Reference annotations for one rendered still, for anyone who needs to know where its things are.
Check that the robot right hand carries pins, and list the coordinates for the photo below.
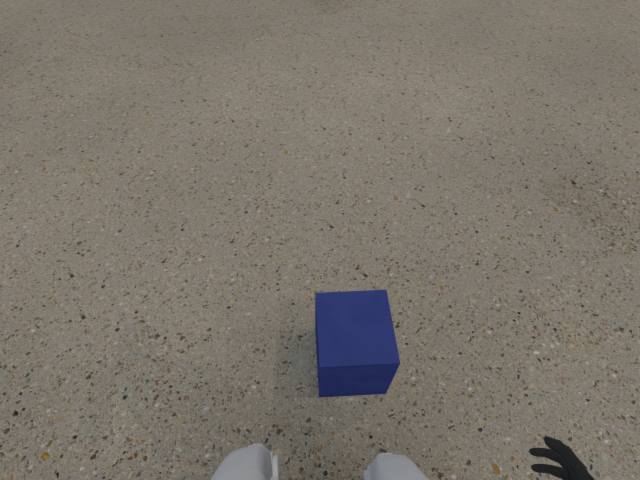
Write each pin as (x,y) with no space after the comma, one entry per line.
(573,468)

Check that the carton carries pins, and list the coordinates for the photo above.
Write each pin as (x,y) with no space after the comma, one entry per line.
(356,347)

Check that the robot thigh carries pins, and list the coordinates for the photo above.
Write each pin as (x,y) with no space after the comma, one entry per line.
(249,463)
(393,467)

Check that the right robot thigh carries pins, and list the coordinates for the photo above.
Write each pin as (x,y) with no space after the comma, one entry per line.
(393,467)

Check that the left robot thigh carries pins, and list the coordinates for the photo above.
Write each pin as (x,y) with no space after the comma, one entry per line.
(249,463)

